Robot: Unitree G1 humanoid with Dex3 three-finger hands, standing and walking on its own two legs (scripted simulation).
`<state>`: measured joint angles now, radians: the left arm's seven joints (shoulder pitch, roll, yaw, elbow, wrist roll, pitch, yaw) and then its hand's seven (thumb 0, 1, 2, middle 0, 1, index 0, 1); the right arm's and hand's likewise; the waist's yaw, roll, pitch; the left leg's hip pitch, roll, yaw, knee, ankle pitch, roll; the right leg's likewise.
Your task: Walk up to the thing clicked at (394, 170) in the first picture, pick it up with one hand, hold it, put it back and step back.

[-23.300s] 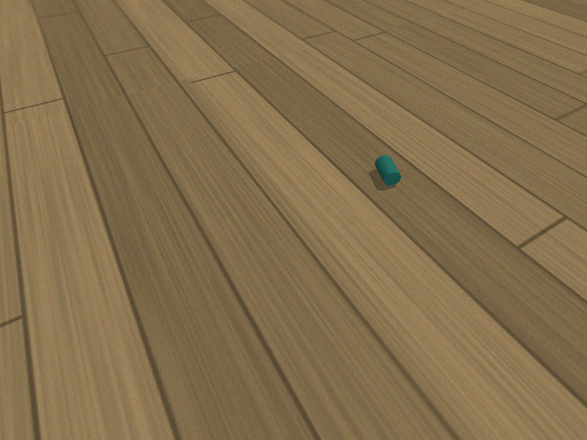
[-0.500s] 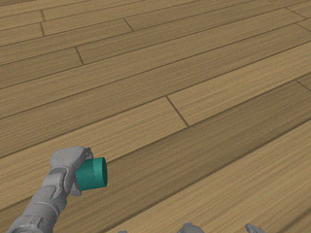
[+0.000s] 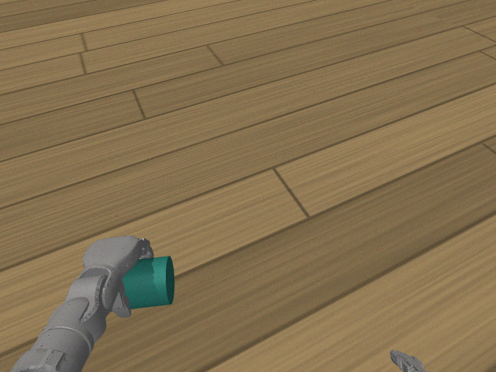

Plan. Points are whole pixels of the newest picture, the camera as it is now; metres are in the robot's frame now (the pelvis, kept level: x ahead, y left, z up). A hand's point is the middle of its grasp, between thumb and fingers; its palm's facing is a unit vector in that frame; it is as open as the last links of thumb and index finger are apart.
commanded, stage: hold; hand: left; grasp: from above
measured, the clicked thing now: (132, 283) +0.31 +0.22 -0.10
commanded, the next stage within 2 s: crouch in 1.50 s
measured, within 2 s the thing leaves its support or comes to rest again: neither
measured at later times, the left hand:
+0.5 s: hand (121, 279) +0.30 +0.22 -0.04, palm faces -0.46 -0.06 -0.89, open 10.9 cm
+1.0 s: hand (121, 287) +0.27 +0.21 -0.02, palm faces -0.46 -0.06 -0.89, open 10.9 cm
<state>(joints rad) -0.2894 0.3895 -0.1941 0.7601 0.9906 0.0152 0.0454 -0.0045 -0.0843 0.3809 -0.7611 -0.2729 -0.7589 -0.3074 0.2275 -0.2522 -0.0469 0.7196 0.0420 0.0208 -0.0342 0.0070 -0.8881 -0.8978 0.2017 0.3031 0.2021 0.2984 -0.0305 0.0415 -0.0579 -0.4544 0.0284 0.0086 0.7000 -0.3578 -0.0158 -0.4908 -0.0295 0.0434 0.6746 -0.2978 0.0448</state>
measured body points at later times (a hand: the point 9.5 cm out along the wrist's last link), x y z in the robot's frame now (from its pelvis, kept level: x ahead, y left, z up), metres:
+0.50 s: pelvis +0.00 +0.00 +0.01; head +0.02 -0.02 +0.46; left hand +0.32 +0.22 +0.01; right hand +0.13 -0.27 -0.11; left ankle +0.00 +0.13 -0.72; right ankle +0.03 -0.15 -0.72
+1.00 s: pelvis -0.01 -0.01 +0.01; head +0.00 -0.04 +0.46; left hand +0.29 +0.21 +0.03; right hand +0.14 -0.26 -0.10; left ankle +0.00 +0.13 -0.72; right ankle +0.03 -0.15 -0.72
